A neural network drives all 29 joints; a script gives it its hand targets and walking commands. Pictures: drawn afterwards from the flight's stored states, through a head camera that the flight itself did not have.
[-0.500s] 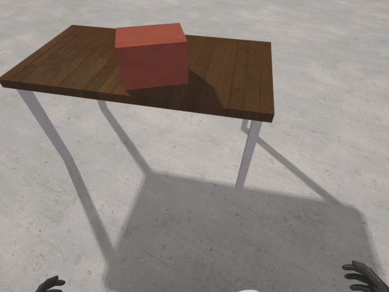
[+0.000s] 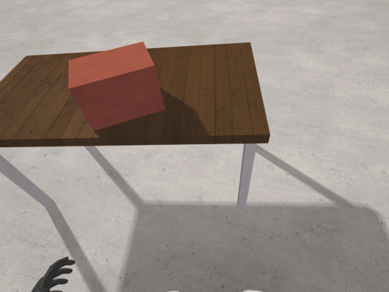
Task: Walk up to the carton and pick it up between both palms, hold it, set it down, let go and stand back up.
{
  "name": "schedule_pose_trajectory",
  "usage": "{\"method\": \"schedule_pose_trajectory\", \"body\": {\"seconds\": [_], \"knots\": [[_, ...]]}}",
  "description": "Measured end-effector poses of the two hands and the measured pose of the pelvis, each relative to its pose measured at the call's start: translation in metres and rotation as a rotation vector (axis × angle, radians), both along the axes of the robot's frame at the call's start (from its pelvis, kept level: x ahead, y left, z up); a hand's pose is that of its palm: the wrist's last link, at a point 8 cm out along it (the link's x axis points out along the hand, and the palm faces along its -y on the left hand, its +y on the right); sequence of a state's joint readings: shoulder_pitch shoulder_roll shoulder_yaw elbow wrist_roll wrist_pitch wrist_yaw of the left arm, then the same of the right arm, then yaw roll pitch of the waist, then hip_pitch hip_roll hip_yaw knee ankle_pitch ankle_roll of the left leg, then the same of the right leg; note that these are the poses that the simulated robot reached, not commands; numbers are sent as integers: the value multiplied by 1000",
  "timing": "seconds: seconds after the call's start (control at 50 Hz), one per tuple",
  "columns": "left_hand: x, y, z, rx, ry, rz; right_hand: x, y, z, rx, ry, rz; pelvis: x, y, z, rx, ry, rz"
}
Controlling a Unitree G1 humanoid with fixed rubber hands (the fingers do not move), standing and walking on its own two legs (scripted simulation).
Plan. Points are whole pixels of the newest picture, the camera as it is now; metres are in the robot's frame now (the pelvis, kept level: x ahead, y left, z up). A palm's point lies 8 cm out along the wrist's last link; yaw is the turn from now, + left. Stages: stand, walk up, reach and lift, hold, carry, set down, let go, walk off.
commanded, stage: walk up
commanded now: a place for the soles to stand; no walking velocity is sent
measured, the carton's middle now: (118, 85) +0.81 +0.29 -0.02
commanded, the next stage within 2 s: none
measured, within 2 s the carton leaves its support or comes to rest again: neither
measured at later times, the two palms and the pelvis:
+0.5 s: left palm (9, 237) +0.28 +0.46 -0.05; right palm (300, 260) +0.20 -0.18 -0.05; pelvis +0.13 +0.14 +0.00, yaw -5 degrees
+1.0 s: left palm out of the picture +0.33 +0.58 +0.00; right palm (241, 204) +0.33 -0.09 -0.07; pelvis +0.22 +0.24 +0.00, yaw -5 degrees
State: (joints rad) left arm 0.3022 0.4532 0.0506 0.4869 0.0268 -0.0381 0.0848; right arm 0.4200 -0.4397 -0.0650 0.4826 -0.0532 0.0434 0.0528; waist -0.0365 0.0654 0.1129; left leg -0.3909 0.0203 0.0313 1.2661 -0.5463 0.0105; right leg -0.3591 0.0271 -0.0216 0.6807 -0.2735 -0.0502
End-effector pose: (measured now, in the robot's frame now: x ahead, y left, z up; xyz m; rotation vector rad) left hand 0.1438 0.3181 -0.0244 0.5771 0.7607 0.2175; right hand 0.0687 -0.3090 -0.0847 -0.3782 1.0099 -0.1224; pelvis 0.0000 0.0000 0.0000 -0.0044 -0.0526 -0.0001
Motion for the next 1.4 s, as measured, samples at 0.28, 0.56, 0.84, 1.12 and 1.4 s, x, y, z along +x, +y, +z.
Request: {"method": "schedule_pose_trajectory", "body": {"seconds": [0.28, 0.56, 0.84, 1.12, 1.4], "knots": [[-8, 109, 13, 104, 165, 79, 152, 73, 19, 13, -150, 81, 70, 73, 2, 1, 1, -49], [171, 140, -17, -56, 42, -101, 110, 129, 41, -93, -66, -163, 140, 153, 8, -22, -18, -100], [207, 189, 16, 72, -17, -61, 169, 175, -6, 16, -7, -113, 190, 188, -1, -13, -25, -88], [212, 313, -20, 40, 91, 5, 290, 267, 10, -43, -134, -8, 241, 287, -19, 31, -33, -90], [302, 290, -29, -94, 82, -117, 278, 284, 28, -85, -130, -124, 270, 308, 0, -15, -15, -117]]}}
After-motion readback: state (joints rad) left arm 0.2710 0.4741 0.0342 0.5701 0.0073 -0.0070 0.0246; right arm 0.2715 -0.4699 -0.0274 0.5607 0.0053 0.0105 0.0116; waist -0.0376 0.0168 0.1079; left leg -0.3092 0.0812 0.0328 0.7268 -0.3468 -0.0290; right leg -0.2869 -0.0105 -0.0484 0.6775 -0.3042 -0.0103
